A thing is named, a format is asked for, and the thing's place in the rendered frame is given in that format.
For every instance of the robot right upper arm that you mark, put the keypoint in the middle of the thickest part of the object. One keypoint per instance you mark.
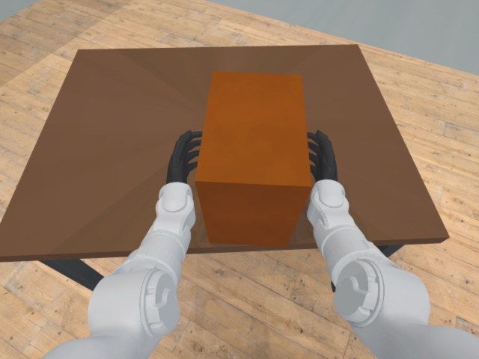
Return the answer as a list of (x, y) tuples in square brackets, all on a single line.
[(388, 309)]

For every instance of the robot left hand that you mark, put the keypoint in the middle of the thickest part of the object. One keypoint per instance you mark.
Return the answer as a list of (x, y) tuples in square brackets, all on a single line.
[(178, 167)]

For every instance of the robot right hand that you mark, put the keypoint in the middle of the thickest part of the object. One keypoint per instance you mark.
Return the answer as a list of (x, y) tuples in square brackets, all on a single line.
[(326, 168)]

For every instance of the table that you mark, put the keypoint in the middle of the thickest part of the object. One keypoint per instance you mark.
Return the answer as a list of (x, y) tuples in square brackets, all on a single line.
[(91, 184)]

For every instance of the right robot forearm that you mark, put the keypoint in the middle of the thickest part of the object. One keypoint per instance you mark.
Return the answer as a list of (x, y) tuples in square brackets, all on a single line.
[(337, 236)]

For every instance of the carton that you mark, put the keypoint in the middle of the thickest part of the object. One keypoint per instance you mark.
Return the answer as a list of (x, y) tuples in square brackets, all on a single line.
[(253, 174)]

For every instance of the left robot forearm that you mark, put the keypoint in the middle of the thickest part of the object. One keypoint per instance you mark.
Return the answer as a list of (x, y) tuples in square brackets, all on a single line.
[(166, 243)]

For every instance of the robot left upper arm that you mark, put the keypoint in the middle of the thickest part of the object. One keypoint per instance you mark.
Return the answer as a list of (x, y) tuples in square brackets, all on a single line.
[(129, 314)]

